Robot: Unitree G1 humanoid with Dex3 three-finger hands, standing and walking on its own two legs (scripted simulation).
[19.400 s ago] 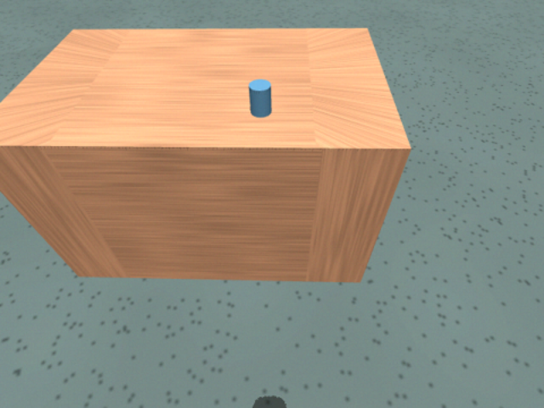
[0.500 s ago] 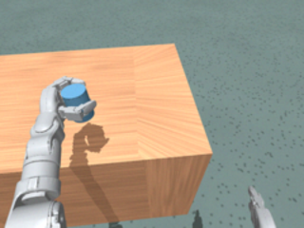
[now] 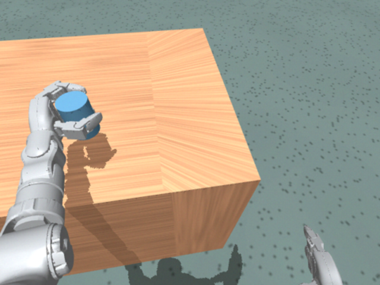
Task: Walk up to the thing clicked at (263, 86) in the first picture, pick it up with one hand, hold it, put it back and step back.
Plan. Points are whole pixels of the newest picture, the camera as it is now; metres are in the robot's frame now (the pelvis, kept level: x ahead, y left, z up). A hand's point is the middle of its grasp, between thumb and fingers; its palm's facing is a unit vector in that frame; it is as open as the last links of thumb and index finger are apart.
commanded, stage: crouch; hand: left
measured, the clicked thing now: (79, 116) +0.47 +0.20 +0.11
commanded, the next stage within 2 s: lower in 0.30 s
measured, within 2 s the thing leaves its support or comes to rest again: rests again in 1.26 s
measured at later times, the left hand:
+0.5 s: hand (83, 110) +0.51 +0.20 +0.09, palm faces +0.15 -0.99 +0.00, open 8.9 cm
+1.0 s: hand (93, 123) +0.52 +0.20 +0.03, palm faces +0.14 -0.99 -0.01, open 8.9 cm
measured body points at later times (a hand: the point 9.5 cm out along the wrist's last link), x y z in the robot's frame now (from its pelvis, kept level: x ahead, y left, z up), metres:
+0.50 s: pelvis +0.01 +0.00 -0.02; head +0.10 +0.02 +0.42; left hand +0.49 +0.25 +0.09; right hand +0.15 -0.25 -0.07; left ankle +0.04 +0.13 -0.71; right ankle -0.02 -0.14 -0.71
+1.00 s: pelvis +0.01 +0.00 -0.04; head +0.13 +0.03 +0.39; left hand +0.51 +0.25 +0.03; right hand +0.16 -0.26 -0.08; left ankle +0.04 +0.13 -0.71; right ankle -0.02 -0.14 -0.71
